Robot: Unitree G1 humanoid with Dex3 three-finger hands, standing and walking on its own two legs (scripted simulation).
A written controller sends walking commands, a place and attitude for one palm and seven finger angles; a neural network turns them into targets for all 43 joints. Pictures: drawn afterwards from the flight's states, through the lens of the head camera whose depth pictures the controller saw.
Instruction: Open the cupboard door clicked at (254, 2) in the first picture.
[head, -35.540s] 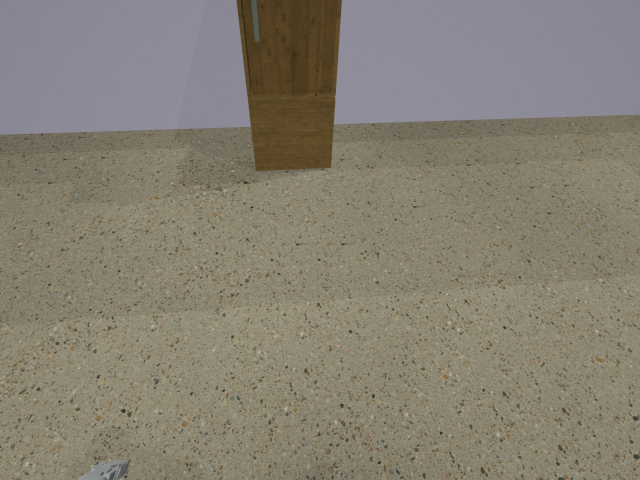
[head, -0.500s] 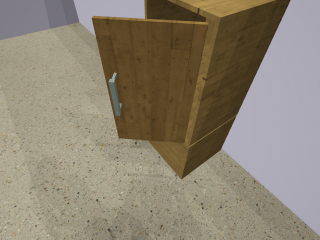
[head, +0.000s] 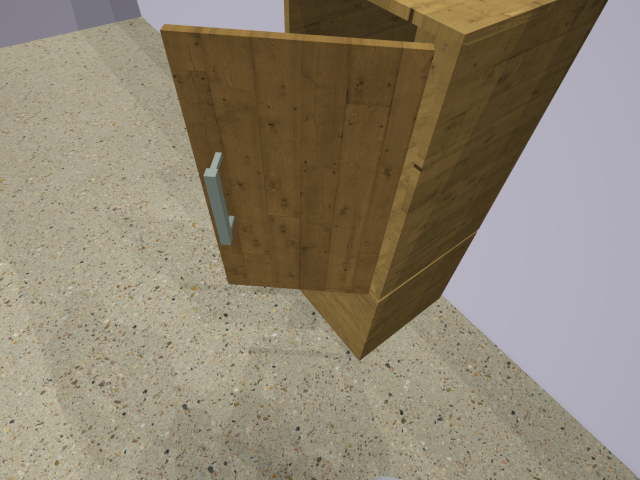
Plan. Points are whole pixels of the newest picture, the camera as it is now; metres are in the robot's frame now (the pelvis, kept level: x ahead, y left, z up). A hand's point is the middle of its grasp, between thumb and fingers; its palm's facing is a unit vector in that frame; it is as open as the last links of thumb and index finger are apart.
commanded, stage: come to a stop and stand still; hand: left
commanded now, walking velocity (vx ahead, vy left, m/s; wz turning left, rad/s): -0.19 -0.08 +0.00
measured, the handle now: (222, 201) +0.54 +0.20 -0.02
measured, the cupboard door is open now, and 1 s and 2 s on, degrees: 49 49 49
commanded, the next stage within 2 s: look again from close up in 1.22 s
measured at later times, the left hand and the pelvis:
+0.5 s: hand out of the picture +0.07 +0.18 -0.19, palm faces +0.07 -0.98 -0.18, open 7.3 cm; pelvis +0.00 +0.00 -0.01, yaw +2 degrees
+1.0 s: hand out of the picture +0.01 +0.15 -0.17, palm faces +0.02 -0.98 -0.22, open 7.3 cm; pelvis +0.01 -0.02 +0.00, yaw +2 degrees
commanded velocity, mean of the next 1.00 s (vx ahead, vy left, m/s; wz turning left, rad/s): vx -0.01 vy -0.01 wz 0.00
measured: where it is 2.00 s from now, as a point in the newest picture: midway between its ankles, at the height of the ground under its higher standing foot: outside the picture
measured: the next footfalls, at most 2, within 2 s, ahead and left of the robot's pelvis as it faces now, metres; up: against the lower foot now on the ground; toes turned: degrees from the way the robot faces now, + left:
right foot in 0.14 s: +0.11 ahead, -0.12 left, +0.00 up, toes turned -4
left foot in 0.46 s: +0.02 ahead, +0.10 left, +0.00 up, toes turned +4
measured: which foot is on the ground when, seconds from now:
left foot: down 0.00-0.16, up 0.18-0.44, down 0.46-1.00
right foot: up 0.00-0.12, down 0.14-0.48, up 0.50-0.78, down 0.80-1.00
